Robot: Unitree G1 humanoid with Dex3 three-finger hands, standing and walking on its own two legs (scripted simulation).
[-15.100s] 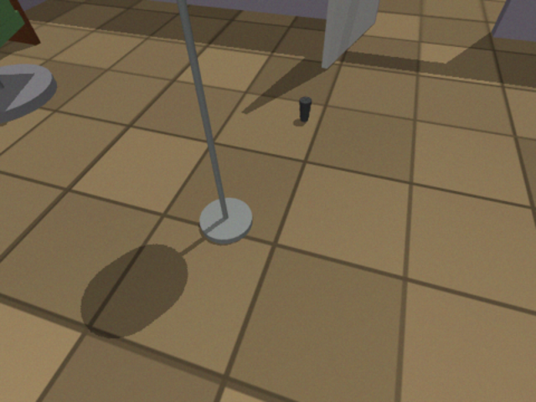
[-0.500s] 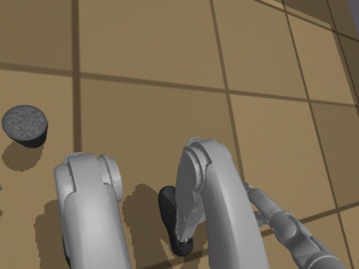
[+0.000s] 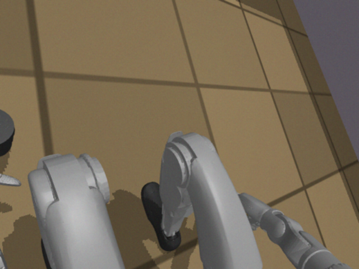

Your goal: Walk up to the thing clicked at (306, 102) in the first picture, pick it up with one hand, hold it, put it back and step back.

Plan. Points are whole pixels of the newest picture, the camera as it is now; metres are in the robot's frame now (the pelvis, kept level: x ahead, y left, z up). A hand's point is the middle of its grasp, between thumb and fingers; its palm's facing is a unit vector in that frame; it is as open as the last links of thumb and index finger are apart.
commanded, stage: close in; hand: left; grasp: from the side
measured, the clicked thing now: out of the picture +0.41 +0.26 -0.21
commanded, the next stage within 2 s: rest palm in 0.06 s
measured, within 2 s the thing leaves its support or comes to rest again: leaves its support in 1.32 s
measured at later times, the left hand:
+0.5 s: hand out of the picture +0.40 +0.26 -0.18, palm faces +0.28 -0.96 +0.02, open 14.1 cm
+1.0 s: hand out of the picture +0.41 +0.26 -0.18, palm faces +0.31 -0.95 +0.02, open 9.7 cm
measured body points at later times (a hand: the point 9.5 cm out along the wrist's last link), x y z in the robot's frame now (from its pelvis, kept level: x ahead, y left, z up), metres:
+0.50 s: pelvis +0.00 +0.00 +0.00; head +0.21 +0.21 +0.33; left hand +0.38 +0.31 -0.18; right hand +0.19 -0.23 -0.02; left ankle +0.09 +0.12 -0.25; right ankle +0.15 -0.13 -0.24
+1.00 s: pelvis +0.00 +0.00 +0.00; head +0.22 +0.21 +0.33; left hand +0.39 +0.31 -0.18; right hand +0.17 -0.23 -0.02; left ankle +0.09 +0.12 -0.25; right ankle +0.15 -0.13 -0.24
